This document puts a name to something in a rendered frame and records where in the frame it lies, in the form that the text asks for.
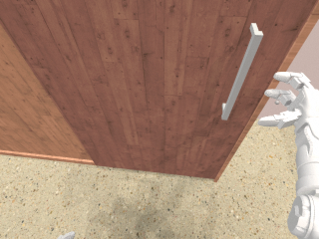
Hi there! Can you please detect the robot right forearm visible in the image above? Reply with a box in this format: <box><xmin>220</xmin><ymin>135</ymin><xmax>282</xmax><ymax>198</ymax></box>
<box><xmin>294</xmin><ymin>117</ymin><xmax>319</xmax><ymax>197</ymax></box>

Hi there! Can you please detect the right robot upper arm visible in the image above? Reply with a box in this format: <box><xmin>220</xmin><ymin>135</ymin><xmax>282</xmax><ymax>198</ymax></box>
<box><xmin>287</xmin><ymin>194</ymin><xmax>319</xmax><ymax>239</ymax></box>

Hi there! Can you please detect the handle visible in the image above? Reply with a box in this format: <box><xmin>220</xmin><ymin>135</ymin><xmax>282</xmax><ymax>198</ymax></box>
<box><xmin>221</xmin><ymin>23</ymin><xmax>263</xmax><ymax>120</ymax></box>

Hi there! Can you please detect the right robot hand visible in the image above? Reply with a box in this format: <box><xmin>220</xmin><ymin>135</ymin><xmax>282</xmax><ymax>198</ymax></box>
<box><xmin>257</xmin><ymin>72</ymin><xmax>319</xmax><ymax>129</ymax></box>

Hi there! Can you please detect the wardrobe door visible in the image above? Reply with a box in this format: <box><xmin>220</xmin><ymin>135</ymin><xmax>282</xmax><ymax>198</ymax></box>
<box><xmin>0</xmin><ymin>0</ymin><xmax>319</xmax><ymax>179</ymax></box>
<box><xmin>0</xmin><ymin>24</ymin><xmax>92</xmax><ymax>160</ymax></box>

